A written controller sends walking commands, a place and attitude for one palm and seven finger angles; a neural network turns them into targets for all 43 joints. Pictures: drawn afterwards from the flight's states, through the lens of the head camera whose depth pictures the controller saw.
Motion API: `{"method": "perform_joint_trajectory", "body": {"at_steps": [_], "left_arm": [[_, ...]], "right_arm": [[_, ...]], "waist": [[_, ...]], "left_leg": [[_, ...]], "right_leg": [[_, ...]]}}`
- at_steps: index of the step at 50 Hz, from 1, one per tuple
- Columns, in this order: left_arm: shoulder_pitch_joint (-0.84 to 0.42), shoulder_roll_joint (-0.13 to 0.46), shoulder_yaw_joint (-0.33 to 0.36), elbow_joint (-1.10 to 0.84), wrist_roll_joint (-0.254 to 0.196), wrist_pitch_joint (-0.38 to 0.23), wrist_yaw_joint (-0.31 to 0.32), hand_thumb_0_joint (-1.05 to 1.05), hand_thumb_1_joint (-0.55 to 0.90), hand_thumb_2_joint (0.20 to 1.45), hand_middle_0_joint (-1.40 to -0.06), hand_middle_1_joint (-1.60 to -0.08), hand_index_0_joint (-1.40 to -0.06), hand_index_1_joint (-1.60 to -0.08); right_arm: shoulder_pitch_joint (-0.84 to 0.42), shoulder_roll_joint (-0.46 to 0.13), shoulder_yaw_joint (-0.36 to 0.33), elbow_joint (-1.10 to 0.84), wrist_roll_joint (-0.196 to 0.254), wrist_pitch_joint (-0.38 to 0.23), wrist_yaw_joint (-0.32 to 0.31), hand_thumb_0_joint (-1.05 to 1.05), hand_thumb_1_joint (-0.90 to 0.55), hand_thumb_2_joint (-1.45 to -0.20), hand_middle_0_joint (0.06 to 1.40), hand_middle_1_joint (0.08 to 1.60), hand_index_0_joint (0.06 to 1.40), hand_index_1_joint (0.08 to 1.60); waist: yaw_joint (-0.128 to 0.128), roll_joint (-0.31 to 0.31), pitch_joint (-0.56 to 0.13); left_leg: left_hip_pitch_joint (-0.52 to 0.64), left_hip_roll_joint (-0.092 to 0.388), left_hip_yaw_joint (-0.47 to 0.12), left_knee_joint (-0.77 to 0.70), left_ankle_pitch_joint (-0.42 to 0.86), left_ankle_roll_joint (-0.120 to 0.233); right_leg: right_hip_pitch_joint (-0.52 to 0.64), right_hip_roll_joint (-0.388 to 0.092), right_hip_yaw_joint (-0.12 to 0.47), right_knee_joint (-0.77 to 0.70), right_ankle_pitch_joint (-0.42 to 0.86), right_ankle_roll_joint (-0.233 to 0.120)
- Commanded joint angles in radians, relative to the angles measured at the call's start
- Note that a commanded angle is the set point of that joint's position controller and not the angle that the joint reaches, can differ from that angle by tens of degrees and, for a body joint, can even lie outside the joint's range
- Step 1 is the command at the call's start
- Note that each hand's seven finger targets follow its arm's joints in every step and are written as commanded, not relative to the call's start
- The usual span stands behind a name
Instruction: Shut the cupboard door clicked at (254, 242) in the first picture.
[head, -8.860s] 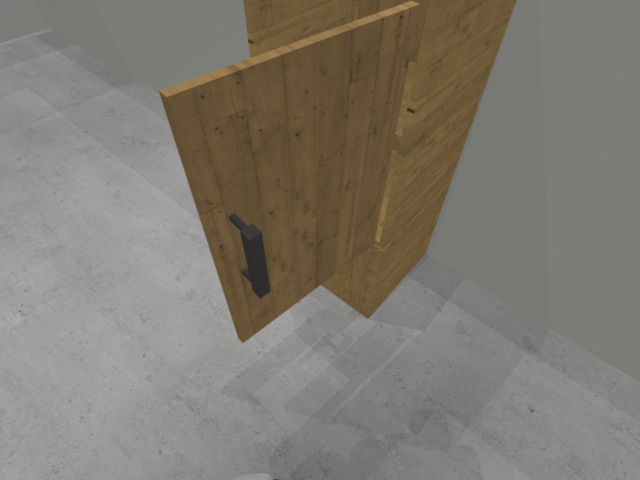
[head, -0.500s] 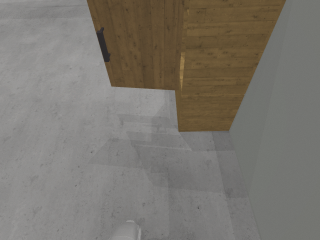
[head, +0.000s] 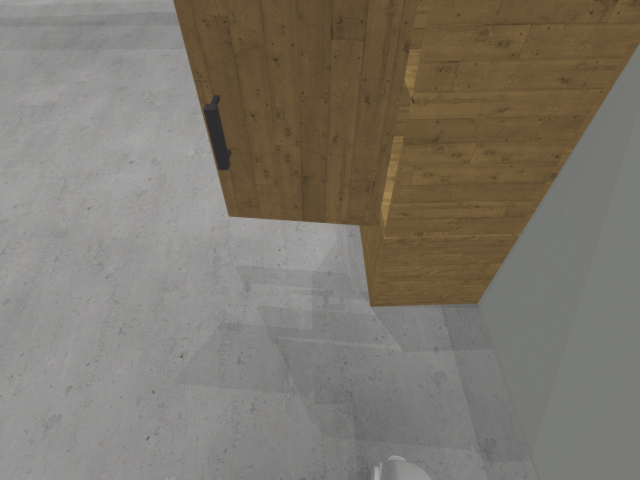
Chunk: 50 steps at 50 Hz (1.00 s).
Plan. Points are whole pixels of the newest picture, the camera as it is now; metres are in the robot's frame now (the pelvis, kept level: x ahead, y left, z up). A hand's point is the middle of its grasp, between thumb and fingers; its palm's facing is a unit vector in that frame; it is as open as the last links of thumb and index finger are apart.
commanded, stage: take the last steps up to it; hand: left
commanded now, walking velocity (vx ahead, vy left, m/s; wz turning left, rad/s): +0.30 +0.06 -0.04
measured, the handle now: (220, 133) +0.79 +0.28 -0.04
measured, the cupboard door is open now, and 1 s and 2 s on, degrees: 83 83 83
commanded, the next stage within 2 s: come to a stop and stand still in 0.58 s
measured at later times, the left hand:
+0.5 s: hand (197, 467) +0.16 +0.20 -0.17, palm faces +0.09 -0.98 -0.19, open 7.2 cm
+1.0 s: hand (207, 325) +0.39 +0.24 -0.17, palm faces -0.02 -0.97 -0.23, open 7.3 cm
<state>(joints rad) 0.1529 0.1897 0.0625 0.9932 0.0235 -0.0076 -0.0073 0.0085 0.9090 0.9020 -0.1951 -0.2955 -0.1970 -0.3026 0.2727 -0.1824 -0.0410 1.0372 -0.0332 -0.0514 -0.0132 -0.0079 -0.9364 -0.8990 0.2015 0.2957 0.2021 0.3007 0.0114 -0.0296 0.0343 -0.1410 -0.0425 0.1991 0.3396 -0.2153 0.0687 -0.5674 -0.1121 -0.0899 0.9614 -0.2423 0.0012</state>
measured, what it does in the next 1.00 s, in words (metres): walks ahead: right foot, then left foot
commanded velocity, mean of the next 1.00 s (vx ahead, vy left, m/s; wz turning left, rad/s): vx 0.08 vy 0.00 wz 0.00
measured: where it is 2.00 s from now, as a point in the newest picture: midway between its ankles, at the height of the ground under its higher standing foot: (310, 471)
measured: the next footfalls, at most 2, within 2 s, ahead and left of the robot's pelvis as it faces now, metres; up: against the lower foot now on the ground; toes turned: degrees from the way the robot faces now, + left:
right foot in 0.16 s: +0.16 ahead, -0.11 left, +0.00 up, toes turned -9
left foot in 0.56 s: +0.35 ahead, +0.15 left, +0.00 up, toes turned +7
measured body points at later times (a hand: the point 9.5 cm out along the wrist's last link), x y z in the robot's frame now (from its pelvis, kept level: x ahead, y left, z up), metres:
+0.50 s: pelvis +0.19 +0.01 +0.00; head +0.22 +0.02 +0.45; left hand +0.16 +0.25 -0.16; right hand +0.25 -0.23 -0.15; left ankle +0.28 +0.15 -0.71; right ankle +0.12 -0.11 -0.74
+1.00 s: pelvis +0.30 +0.05 +0.00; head +0.34 +0.05 +0.44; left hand +0.39 +0.29 -0.16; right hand +0.32 -0.18 -0.16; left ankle +0.31 +0.14 -0.74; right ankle +0.28 -0.06 -0.71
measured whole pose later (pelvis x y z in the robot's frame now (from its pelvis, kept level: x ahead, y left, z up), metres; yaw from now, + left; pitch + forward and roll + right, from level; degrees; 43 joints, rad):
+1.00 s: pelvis +0.30 +0.05 +0.00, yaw -2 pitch +1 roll +0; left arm 0.15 0.20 0.05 0.99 0.01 0.05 0.03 0.01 0.92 0.90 -0.20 -0.30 -0.20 -0.30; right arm 0.22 -0.15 -0.03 1.05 -0.03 0.01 -0.04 0.00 -0.92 -0.90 0.20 0.30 0.20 0.30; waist -0.02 -0.01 0.06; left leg -0.26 0.04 0.17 0.48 -0.25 0.04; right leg -0.36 -0.02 -0.06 0.77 -0.41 0.01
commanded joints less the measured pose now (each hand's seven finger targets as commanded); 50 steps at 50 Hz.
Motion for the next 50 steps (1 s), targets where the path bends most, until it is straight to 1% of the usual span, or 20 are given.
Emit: {"method": "perform_joint_trajectory", "body": {"at_steps": [1,4,6,7,8,9,12,15,22,24,26,27,28,29,32,35,37,40,47,50], "left_arm": [[-0.014,0.023,0.0,-0.068,0.004,-0.005,-0.011,0.0,0.9,0.9,-0.2,-0.3,-0.2,-0.3],[-0.028,0.033,-0.001,-0.086,0.006,-0.014,-0.012,0.0,0.9,0.9,-0.2,-0.3,-0.2,-0.3],[0.075,0.061,0.008,-0.056,0.007,-0.023,-0.009,0.0,0.9,0.9,-0.2,-0.3,-0.2,-0.3],[0.198,0.12,0.022,-0.02,0.01,-0.037,-0.003,0.0,0.9,0.9,-0.2,-0.3,-0.2,-0.3],[0.324,0.22,0.046,0.018,0.008,-0.045,0.005,0.0,0.9,0.9,-0.2,-0.3,-0.2,-0.3],[0.356,0.234,0.051,0.026,-0.01,-0.052,0.012,0.0,0.9,0.9,-0.2,-0.3,-0.2,-0.3],[0.195,0.124,0.022,-0.009,-0.012,-0.061,0.024,0.0,0.9,0.9,-0.2,-0.3,-0.2,-0.3],[0.169,0.076,0.005,0.008,-0.006,-0.079,0.019,0.0,0.9,0.9,-0.2,-0.3,-0.2,-0.3],[0.199,0.123,0.013,0.064,0.003,-0.077,0.015,0.0,0.9,0.9,-0.2,-0.3,-0.2,-0.3],[0.188,0.136,0.016,0.071,0.003,-0.068,0.016,0.0,0.9,0.9,-0.2,-0.3,-0.2,-0.3],[0.175,0.133,0.017,0.074,-0.002,-0.057,0.016,0.0,0.9,0.9,-0.2,-0.3,-0.2,-0.3],[0.191,0.109,0.01,0.071,-0.002,-0.05,0.013,0.0,0.9,0.9,-0.2,-0.3,-0.2,-0.3],[0.227,0.055,0.002,0.053,-0.011,-0.045,0.011,0.0,0.9,0.9,-0.2,-0.3,-0.2,-0.3],[0.197,0.047,-0.009,0.022,-0.007,-0.046,0.016,0.0,0.9,0.9,-0.2,-0.3,-0.2,-0.3],[0.134,0.052,-0.006,0.028,-0.003,-0.033,0.008,0.0,0.9,0.9,-0.2,-0.3,-0.2,-0.3],[0.213,0.003,-0.012,0.068,-0.001,-0.012,0.007,0.0,0.9,0.9,-0.2,-0.3,-0.2,-0.3],[0.229,-0.006,-0.018,0.076,-0.009,0.002,0.019,0.0,0.9,0.9,-0.2,-0.3,-0.2,-0.3],[0.214,0.009,-0.012,0.059,-0.008,0.029,0.028,0.0,0.9,0.9,-0.2,-0.3,-0.2,-0.3],[0.061,0.057,0.004,-0.04,-0.002,0.057,0.033,0.0,0.9,0.9,-0.2,-0.3,-0.2,-0.3],[0.089,0.056,0.006,-0.052,-0.008,0.05,0.035,0.0,0.9,0.9,-0.2,-0.3,-0.2,-0.3]], "right_arm": [[0.085,-0.115,-0.021,-0.012,0.0,-0.013,0.002,0.0,-0.9,-0.9,0.2,0.3,0.2,0.3],[0.103,-0.124,-0.019,0.009,-0.003,-0.009,0.003,0.0,-0.9,-0.9,0.2,0.3,0.2,0.3],[0.099,-0.116,-0.013,0.02,0.003,-0.006,0.003,0.0,-0.9,-0.9,0.2,0.3,0.2,0.3],[0.094,-0.097,-0.009,0.013,0.015,-0.009,0.008,0.0,-0.9,-0.9,0.2,0.3,0.2,0.3],[0.108,-0.067,-0.006,-0.014,0.021,-0.014,0.016,0.0,-0.9,-0.9,0.2,0.3,0.2,0.3],[0.066,-0.11,-0.011,-0.025,0.016,-0.006,0.014,0.0,-0.9,-0.9,0.2,0.3,0.2,0.3],[-0.024,-0.06,-0.014,-0.025,0.016,0.009,0.014,0.0,-0.9,-0.9,0.2,0.3,0.2,0.3],[0.044,-0.016,-0.007,0.002,0.01,0.03,0.025,0.0,-0.9,-0.9,0.2,0.3,0.2,0.3],[-0.081,-0.004,-0.012,-0.058,0.012,0.024,0.049,0.0,-0.9,-0.9,0.2,0.3,0.2,0.3],[-0.08,-0.025,-0.012,-0.063,0.012,0.017,0.048,0.0,-0.9,-0.9,0.2,0.3,0.2,0.3],[0.016,-0.063,-0.017,-0.031,0.007,0.007,0.039,0.0,-0.9,-0.9,0.2,0.3,0.2,0.3],[0.122,-0.124,-0.03,-0.003,0.003,0.002,0.03,0.0,-0.9,-0.9,0.2,0.3,0.2,0.3],[0.225,-0.234,-0.053,0.013,-0.011,-0.002,0.014,0.0,-0.9,-0.9,0.2,0.3,0.2,0.3],[0.266,-0.261,-0.054,0.013,-0.004,0.012,0.003,0.0,-0.9,-0.9,0.2,0.3,0.2,0.3],[0.056,-0.154,-0.019,-0.046,0.007,0.007,-0.011,0.0,-0.9,-0.9,0.2,0.3,0.2,0.3],[0.005,-0.099,0.004,-0.045,0.01,-0.012,-0.016,0.0,-0.9,-0.9,0.2,0.3,0.2,0.3],[-0.021,-0.074,0.019,-0.043,0.014,-0.014,-0.026,0.0,-0.9,-0.9,0.2,0.3,0.2,0.3],[-0.029,-0.103,0.005,-0.036,0.012,0.01,-0.035,0.0,-0.9,-0.9,0.2,0.3,0.2,0.3],[0.018,-0.15,-0.031,-0.013,0.003,0.055,-0.047,0.0,-0.9,-0.9,0.2,0.3,0.2,0.3],[0.009,-0.174,-0.044,-0.017,0.007,0.063,-0.042,0.0,-0.9,-0.9,0.2,0.3,0.2,0.3]], "waist": [[-0.008,0.06,0.052],[-0.004,0.06,0.051],[0.043,0.019,0.005],[0.093,-0.08,-0.058],[0.115,-0.287,-0.111],[0.126,-0.285,-0.14],[0.048,-0.005,-0.015],[-0.004,-0.096,-0.022],[0.018,-0.116,0.019],[0.004,-0.119,0.033],[-0.049,-0.059,0.011],[-0.086,0.077,-0.054],[-0.113,0.312,-0.127],[-0.125,0.327,-0.15],[-0.049,0.173,-0.022],[0.009,0.115,-0.029],[0.028,0.081,-0.034],[0.019,0.09,-0.082],[-0.034,0.186,-0.021],[-0.015,0.183,-0.092]], "left_leg": [[-0.017,0.321,-0.205,-0.192,0.051,0.128],[0.002,0.31,-0.184,-0.113,0.113,0.107],[-0.057,0.241,-0.135,0.046,0.123,0.053],[-0.188,0.163,-0.08,0.259,0.105,0.012],[-0.442,0.039,-0.005,0.53,-0.181,-0.051],[-0.484,0.047,-0.116,0.75,-0.372,-0.059],[-0.506,0.143,-0.22,0.802,-0.161,-0.08],[-0.417,0.149,-0.169,0.661,-0.065,-0.108],[-0.331,0.113,-0.104,0.337,0.004,-0.097],[-0.254,0.095,-0.095,0.261,0.013,-0.084],[-0.036,0.06,-0.063,0.144,0.061,-0.075],[0.139,0.119,-0.134,0.123,0.087,-0.051],[0.282,0.352,-0.415,0.07,0.153,0.038],[0.244,0.451,-0.535,-0.031,0.117,0.112],[-0.028,0.411,-0.451,-0.12,-0.057,0.119],[-0.11,0.334,-0.254,-0.126,0.198,0.067],[-0.147,0.325,-0.204,-0.093,0.464,0.063],[-0.087,0.349,-0.187,-0.032,0.607,0.077],[-0.03,0.396,-0.27,0.036,0.692,0.112],[0.032,0.367,-0.257,0.087,0.698,0.084]], "right_leg": [[0.069,-0.016,0.025,-0.191,0.007,-0.005],[0.168,0.021,-0.008,-0.31,-0.013,-0.014],[0.386,0.051,-0.023,-0.443,0.041,-0.027],[0.61,-0.029,0.103,-0.51,0.039,-0.07],[0.829,-0.284,0.449,-0.614,0.108,-0.182],[0.793,-0.368,0.578,-0.691,0.208,-0.244],[0.573,-0.282,0.317,-0.703,0.333,-0.201],[0.482,-0.191,0.12,-0.736,0.383,-0.147],[0.461,-0.186,0.071,-0.723,0.301,-0.134],[0.438,-0.184,0.067,-0.687,0.274,-0.118],[0.347,-0.14,0.027,-0.558,0.248,-0.087],[0.251,-0.079,-0.007,-0.363,0.158,-0.063],[0.078,0.054,-0.092,-0.1,-0.199,-0.02],[0.023,0.09,-0.027,0.126,-0.403,-0.026],[-0.031,0.001,0.079,0.297,-0.21,-0.032],[0.078,-0.007,0.08,0.178,-0.095,-0.005],[0.168,0.001,0.095,0.046,-0.07,0.01],[0.212,0.035,0.065,-0.067,-0.082,0.022],[0.18,0.072,0.056,-0.153,-0.215,-0.001],[0.259,0.082,0.038,-0.327,-0.101,-0.007]]}}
